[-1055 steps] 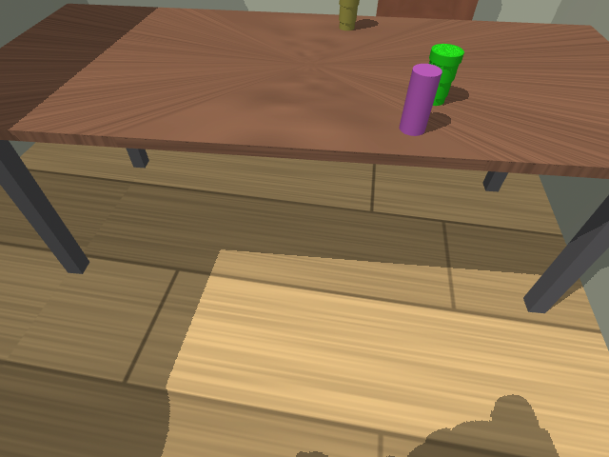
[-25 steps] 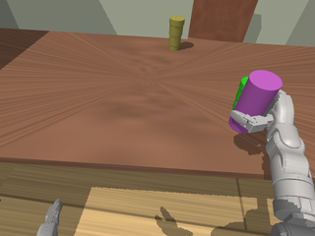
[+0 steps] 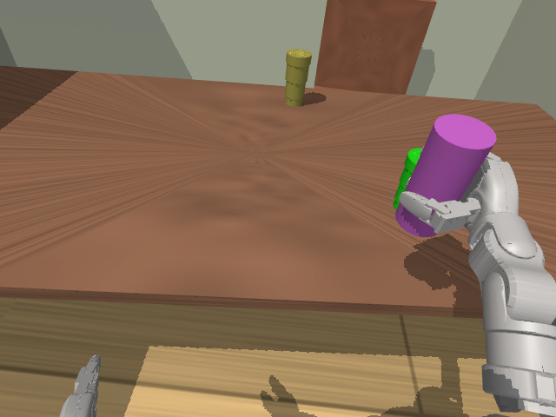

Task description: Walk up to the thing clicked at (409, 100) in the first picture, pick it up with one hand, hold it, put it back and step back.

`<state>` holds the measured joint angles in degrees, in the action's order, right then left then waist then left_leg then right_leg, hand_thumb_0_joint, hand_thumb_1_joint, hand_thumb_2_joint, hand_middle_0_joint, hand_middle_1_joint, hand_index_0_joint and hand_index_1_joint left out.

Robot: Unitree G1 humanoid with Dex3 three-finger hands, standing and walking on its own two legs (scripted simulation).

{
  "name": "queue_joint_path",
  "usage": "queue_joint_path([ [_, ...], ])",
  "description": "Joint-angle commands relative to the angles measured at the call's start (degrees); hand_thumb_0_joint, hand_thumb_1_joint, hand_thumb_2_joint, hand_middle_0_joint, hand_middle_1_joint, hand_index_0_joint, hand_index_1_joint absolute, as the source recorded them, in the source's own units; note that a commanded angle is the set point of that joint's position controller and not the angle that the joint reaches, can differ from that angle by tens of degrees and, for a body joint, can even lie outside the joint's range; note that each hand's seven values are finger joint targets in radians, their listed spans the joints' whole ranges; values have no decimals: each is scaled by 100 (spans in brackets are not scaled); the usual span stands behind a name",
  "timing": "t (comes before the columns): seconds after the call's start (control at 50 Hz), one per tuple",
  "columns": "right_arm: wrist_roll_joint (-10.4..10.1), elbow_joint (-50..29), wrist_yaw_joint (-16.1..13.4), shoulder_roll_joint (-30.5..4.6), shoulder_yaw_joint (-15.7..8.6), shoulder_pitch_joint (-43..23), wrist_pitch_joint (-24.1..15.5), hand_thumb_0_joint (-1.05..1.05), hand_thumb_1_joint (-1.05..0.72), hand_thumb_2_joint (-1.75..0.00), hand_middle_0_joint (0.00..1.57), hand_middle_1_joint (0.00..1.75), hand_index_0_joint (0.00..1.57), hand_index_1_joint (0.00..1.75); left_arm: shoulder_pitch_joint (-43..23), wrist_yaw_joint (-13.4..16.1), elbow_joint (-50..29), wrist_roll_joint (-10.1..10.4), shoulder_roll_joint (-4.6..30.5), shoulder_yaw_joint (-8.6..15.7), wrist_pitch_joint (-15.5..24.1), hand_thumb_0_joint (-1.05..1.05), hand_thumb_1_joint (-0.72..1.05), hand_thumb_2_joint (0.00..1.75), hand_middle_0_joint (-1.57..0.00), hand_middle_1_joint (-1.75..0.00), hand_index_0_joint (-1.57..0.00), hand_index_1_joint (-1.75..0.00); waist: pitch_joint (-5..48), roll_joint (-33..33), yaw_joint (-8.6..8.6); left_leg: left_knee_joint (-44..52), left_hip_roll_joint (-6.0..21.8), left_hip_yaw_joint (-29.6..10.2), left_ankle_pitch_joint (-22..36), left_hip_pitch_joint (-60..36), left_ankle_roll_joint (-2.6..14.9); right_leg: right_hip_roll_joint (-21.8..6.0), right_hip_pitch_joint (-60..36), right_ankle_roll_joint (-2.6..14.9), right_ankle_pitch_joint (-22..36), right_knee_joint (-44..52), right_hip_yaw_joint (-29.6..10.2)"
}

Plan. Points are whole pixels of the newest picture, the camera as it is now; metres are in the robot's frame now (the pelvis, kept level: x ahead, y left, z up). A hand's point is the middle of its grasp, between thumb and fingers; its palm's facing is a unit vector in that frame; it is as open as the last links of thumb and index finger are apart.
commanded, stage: lift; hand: right
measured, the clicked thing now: (438, 180) +0.36 -0.18 +0.22
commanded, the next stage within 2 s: hold in 0.40 s
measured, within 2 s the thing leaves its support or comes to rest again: neither
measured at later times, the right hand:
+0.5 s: hand (449, 185) +0.34 -0.18 +0.23, palm faces +0.16 +0.99 -0.03, open 9.5 cm
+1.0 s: hand (463, 176) +0.32 -0.18 +0.26, palm faces +0.15 +0.99 -0.03, open 9.5 cm
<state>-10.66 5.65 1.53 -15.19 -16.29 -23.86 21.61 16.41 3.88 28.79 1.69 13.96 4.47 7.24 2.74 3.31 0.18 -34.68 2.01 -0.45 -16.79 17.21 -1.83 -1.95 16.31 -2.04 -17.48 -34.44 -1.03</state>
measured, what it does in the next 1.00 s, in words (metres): stands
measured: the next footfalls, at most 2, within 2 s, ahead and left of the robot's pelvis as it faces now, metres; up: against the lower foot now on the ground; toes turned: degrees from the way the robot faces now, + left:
none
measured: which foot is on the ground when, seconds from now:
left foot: down 0.00-1.00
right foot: down 0.00-1.00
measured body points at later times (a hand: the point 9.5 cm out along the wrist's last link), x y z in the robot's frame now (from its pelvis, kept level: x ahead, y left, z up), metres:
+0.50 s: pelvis -0.01 +0.00 +0.00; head -0.04 +0.03 +0.45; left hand +0.17 +0.26 -0.06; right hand +0.33 -0.23 +0.24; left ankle +0.02 +0.14 -0.73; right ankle +0.01 -0.14 -0.73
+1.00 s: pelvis -0.01 +0.00 +0.00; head -0.05 +0.03 +0.45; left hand +0.18 +0.26 -0.06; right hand +0.31 -0.23 +0.26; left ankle +0.02 +0.14 -0.73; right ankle +0.01 -0.14 -0.73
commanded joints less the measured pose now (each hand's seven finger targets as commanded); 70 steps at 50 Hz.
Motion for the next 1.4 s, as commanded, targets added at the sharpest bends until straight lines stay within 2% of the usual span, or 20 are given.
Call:
queue_joint_path([
  [0.0, -160, -1806, -26, -1372, -493, -2754, -278, 0, -18, -135, 131, 148, 136, 148, -520, 18, -949, -7, 627, 278, 366, 0, -54, 5, -4, -5, -4, -5, 1623, -273, -18, 592, -137, 326, 1324, -428, 41, 232, -707, 245, 1194, 389, 252],
  [0.06, -160, -1851, -26, -1397, -535, -2695, -97, 0, -18, -132, 129, 146, 134, 146, -476, 20, -677, -3, 802, 517, 363, 0, -55, 5, -4, -5, -4, -5, 1408, -185, -106, 652, -117, 310, 1252, -293, 38, 262, -711, 255, 1075, 424, 277],
  [0.2, -209, -2302, -61, -1355, -500, -2889, 49, 0, -19, -132, 130, 146, 134, 146, -892, 8, -1057, 3, 504, 146, 529, 0, -55, 5, -4, -4, -4, -5, 1328, -411, 42, 768, -166, 389, 615, -370, 42, 239, -561, 262, 587, 589, 194],
  [0.36, -173, -2481, -51, -1248, -369, -2792, 353, 0, -21, -133, 129, 145, 133, 145, -933, 18, -859, -11, 654, 255, 600, 0, -55, 5, -4, -5, -4, -5, 1530, -39, -26, 697, -149, 392, 1084, -433, 88, 241, -809, 206, 1035, 544, 187],
  [0.38, -195, -2502, -63, -1294, -465, -2817, 365, 0, -22, -132, 129, 144, 133, 144, -828, 33, -783, -12, 755, 387, 623, 0, -55, 5, -4, -5, -4, -5, 1526, -147, -67, 703, -171, 413, 1077, -406, 83, 220, -850, 215, 1035, 547, 175],
  [0.5, -271, -2502, -71, -1343, -566, -2689, 527, 0, -20, -133, 129, 146, 134, 146, -725, 5, -547, 8, 559, 273, 647, 0, -54, 5, -4, -5, -4, -5, 1194, -159, 7, 760, -191, 436, 841, -371, 83, 227, -634, 208, 812, 636, 160],
  [0.54, -269, -2517, -60, -1399, -617, -2696, 587, 0, -20, -134, 130, 146, 134, 146, -725, 33, -613, 1, 761, 502, 656, 0, -55, 5, -4, -5, -4, -5, 1353, -177, -51, 733, -189, 435, 1078, -357, 77, 214, -814, 214, 1046, 587, 161],
  [0.6, -270, -2508, -22, -1289, -490, -2684, 697, 0, -20, -134, 129, 146, 134, 146, -822, -30, -374, 21, 513, 254, 666, 0, -55, 5, -4, -5, -4, -5, 1035, -52, 6, 792, -178, 414, 852, -254, 76, 244, -613, 224, 809, 628, 176],
  [0.66, -269, -2688, -2, -1187, -445, -2784, 764, 0, -20, -134, 129, 146, 133, 146, -1056, -5, -663, -2, 720, 388, 754, 0, -55, 4, -5, -5, -5, -5, 1390, -282, -28, 791, -186, 414, 894, -397, 75, 212, -797, 233, 875, 639, 153],
  [0.7, -264, -2770, 13, -1259, -490, -2781, 782, 0, -19, -134, 128, 146, 133, 146, -1031, -11, -510, -2, 601, 253, 767, 0, -55, 5, -5, -5, -5, -5, 1458, -219, 39, 750, -185, 426, 1022, -452, 91, 216, -815, 213, 1038, 614, 144],
  [0.76, -284, -2934, -7, -1385, -583, -2805, 830, 0, -20, -133, 127, 144, 132, 144, -1188, 43, -636, -13, 898, 520, 832, 0, -55, 4, -5, -5, -5, -5, 1543, -214, 22, 748, -202, 458, 871, -462, 88, 213, -830, 207, 903, 637, 108],
  [0.82, -314, -2994, -32, -1403, -611, -2766, 883, 0, -21, -134, 128, 145, 133, 145, -1156, 29, -620, 2, 660, 266, 829, 0, -55, 5, -5, -5, -5, -5, 1446, -148, 102, 769, -174, 445, 881, -532, 86, 247, -727, 210, 911, 615, 140],
  [0.94, -326, -2830, -42, -1510, -747, -2656, 1084, 0, -19, -135, 129, 147, 134, 147, -883, 21, -265, 9, 656, 374, 782, 0, -55, 5, -5, -5, -5, -5, 1228, -111, 13, 822, -184, 432, 772, -378, 71, 269, -649, 223, 748, 648, 176],
  [1.08, -385, -3048, 60, -1299, -537, -2877, 1252, 0, -19, -135, 129, 146, 134, 146, -1204, -12, -508, 21, 685, 308, 888, 0, -55, 5, -5, -5, -5, -5, 1143, -283, -12, 867, -206, 458, 518, -306, 64, 256, -619, 244, 541, 690, 127],
  [1.1, -381, -2975, 63, -1298, -517, -2900, 1279, 0, -20, -135, 129, 146, 134, 146, -1215, 6, -512, 18, 863, 478, 921, 0, -55, 5, -5, -5, -5, -5, 1291, -302, -60, 834, -211, 466, 620, -353, 72, 239, -725, 228, 637, 693, 110],
  [1.24, -347, -2753, 25, -1295, -532, -3008, 1301, 0, -18, -135, 129, 147, 134, 147, -1084, 30, -421, 7, 613, 255, 943, 0, -55, 5, -5, -5, -5, -5, 1416, -262, -26, 772, -159, 463, 980, -447, 47, 282, -772, 229, 973, 580, 144],
  [1.26, -339, -2698, 8, -1533, -750, -2859, 1282, 0, -19, -134, 129, 146, 134, 146, -1029, 34, -254, 7, 681, 341, 927, 0, -55, 5, -5, -5, -5, -5, 1350, -189, 67, 763, -170, 476, 925, -448, 50, 282, -691, 223, 940, 577, 134],
  [1.3, -326, -3025, 16, -1472, -696, -2975, 1240, 0, -18, -134, 128, 146, 133, 146, -1041, 4, -477, -3, 572, 246, 935, 0, -54, 5, -5, -5, -5, -5, 1675, -199, 31, 724, -139, 453, 1216, -596, 44, 304, -826, 223, 1196, 509, 160],
  [1.32, -305, -2714, -17, -1712, -944, -2714, 1272, 0, -20, -134, 129, 146, 133, 146, -780, 22, -172, -2, 718, 435, 885, 0, -54, 5, -5, -5, -5, -5, 1517, -185, 46, 700, -139, 444, 1323, -526, 52, 297, -799, 224, 1298, 475, 172],
  [1.38, -337, -3064, -7, -1465, -775, -2653, 1254, 0, -17, -133, 128, 145, 133, 145, -944, -22, -428, 6, 618, 299, 857, 0, -54, 5, -5, -5, -5, -5, 1447, -148, 76, 705, -141, 448, 1299, -524, 71, 282, -771, 211, 1302, 500, 163],
])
